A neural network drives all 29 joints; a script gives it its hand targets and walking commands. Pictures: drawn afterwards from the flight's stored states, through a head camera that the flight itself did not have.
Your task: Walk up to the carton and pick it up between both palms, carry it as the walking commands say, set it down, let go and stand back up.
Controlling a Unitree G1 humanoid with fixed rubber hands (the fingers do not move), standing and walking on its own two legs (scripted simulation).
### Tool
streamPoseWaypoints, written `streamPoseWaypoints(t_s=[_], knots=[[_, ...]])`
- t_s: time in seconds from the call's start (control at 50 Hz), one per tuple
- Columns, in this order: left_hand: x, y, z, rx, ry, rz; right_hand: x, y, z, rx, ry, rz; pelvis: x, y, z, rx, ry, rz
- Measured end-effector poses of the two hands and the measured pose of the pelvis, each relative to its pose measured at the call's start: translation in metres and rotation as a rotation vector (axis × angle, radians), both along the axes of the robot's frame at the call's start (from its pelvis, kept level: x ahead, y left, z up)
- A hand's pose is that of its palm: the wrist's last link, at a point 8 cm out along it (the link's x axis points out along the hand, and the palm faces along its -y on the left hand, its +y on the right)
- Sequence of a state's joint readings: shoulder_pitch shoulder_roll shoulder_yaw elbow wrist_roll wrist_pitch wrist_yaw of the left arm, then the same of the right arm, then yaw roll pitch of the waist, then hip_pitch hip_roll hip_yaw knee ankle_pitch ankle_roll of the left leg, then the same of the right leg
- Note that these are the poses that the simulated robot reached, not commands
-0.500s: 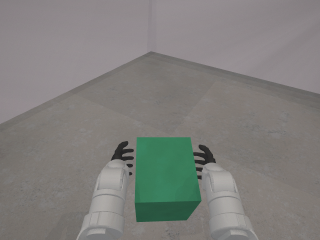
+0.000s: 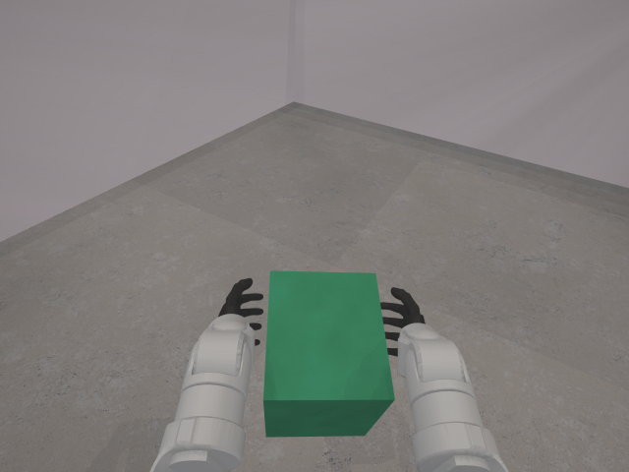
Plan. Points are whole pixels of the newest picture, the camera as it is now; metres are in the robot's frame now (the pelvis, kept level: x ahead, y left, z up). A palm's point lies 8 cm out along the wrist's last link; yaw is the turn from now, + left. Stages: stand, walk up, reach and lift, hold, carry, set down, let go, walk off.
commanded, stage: hold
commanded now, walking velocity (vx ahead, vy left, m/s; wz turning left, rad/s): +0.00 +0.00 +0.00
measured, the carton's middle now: (319, 357) +0.33 +0.00 -0.02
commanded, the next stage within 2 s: carry in 0.22 s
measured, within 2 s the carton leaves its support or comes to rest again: neither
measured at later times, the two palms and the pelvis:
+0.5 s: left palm (218, 319) +0.32 +0.14 +0.07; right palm (383, 310) +0.35 -0.09 +0.07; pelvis -0.01 +0.00 -0.02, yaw +8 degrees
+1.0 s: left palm (139, 327) +0.28 +0.22 +0.09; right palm (308, 281) +0.38 +0.02 +0.08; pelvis -0.03 -0.05 -0.01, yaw +26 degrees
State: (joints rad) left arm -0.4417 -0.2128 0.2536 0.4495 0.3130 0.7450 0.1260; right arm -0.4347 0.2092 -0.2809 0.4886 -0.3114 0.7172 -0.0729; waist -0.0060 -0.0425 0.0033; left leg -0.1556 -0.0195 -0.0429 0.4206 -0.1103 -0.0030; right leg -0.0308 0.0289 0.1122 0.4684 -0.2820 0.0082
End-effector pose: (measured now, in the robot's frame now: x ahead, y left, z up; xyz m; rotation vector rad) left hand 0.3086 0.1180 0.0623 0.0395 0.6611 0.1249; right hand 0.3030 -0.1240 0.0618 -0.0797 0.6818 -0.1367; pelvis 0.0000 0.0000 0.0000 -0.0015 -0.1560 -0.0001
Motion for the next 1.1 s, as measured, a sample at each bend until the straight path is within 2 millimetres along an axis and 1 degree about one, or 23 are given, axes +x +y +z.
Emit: streamPoseWaypoints(t_s=[0.2, 0.3, 0.36, 0.4, 0.46, 0.5, 0.58, 0.64, 0.68, 0.74, 0.82, 0.9, 0.98, 1.04, 1.1], knots=[[-0.001, 0.001, 0.000, -0.002, -0.003, 0.001, -0.001, 0.001, 0.000, 0.001, -0.002, 0.004, -0.001, 0.001, 0.000, 0.000, 0.002, -0.001], [-0.001, 0.002, -0.002, 0.033, 0.006, 0.019, 0.002, 0.004, -0.003, -0.008, 0.001, 0.030, -0.003, -0.004, -0.003, -0.015, 0.106, 0.004], [-0.004, 0.004, -0.004, 0.037, 0.003, 0.070, 0.006, 0.007, -0.008, 0.007, -0.001, 0.045, -0.007, -0.009, -0.009, -0.026, 0.143, 0.032], [-0.004, 0.004, -0.003, 0.048, 0.013, 0.123, 0.012, 0.011, -0.010, 0.007, 0.010, 0.053, -0.009, -0.011, -0.012, -0.030, 0.161, 0.060], [0.000, 0.009, 0.003, 0.112, 0.047, 0.220, 0.028, 0.024, -0.004, 0.001, 0.041, 0.070, -0.012, -0.008, -0.014, -0.019, 0.180, 0.104], [0.008, 0.018, 0.010, 0.116, 0.071, 0.245, 0.044, 0.034, 0.004, -0.002, 0.063, 0.095, -0.015, -0.004, -0.015, -0.009, 0.193, 0.136], [0.029, 0.050, 0.025, 0.116, 0.098, 0.243, 0.076, 0.066, 0.028, -0.042, 0.082, 0.156, -0.021, 0.006, -0.023, 0.003, 0.225, 0.195], [0.033, 0.076, 0.033, 0.108, 0.149, 0.265, 0.087, 0.095, 0.039, -0.077, 0.124, 0.195, -0.025, 0.005, -0.019, -0.015, 0.251, 0.206], [0.029, 0.091, 0.036, 0.088, 0.182, 0.307, 0.089, 0.110, 0.042, -0.090, 0.154, 0.222, -0.026, 0.002, -0.015, -0.032, 0.269, 0.222], [0.019, 0.107, 0.041, 0.066, 0.205, 0.383, 0.089, 0.129, 0.044, -0.083, 0.176, 0.259, -0.027, -0.006, -0.011, -0.053, 0.287, 0.259], [0.006, 0.118, 0.044, 0.060, 0.202, 0.470, 0.089, 0.145, 0.041, -0.047, 0.177, 0.301, -0.029, -0.021, -0.011, -0.066, 0.298, 0.318], [-0.009, 0.117, 0.040, 0.071, 0.193, 0.538, 0.086, 0.149, 0.032, -0.002, 0.175, 0.338, -0.031, -0.040, -0.015, -0.071, 0.288, 0.366], [-0.023, 0.107, 0.031, 0.054, 0.211, 0.584, 0.079, 0.142, 0.022, 0.016, 0.199, 0.344, -0.031, -0.050, -0.011, -0.046, 0.275, 0.433], [-0.029, 0.105, 0.030, 0.047, 0.215, 0.599, 0.078, 0.142, 0.024, 0.008, 0.201, 0.360, -0.032, -0.051, -0.006, -0.025, 0.274, 0.484], [-0.032, 0.113, 0.034, 0.037, 0.195, 0.611, 0.079, 0.152, 0.032, -0.001, 0.178, 0.380, -0.036, -0.048, -0.007, -0.024, 0.274, 0.529]])
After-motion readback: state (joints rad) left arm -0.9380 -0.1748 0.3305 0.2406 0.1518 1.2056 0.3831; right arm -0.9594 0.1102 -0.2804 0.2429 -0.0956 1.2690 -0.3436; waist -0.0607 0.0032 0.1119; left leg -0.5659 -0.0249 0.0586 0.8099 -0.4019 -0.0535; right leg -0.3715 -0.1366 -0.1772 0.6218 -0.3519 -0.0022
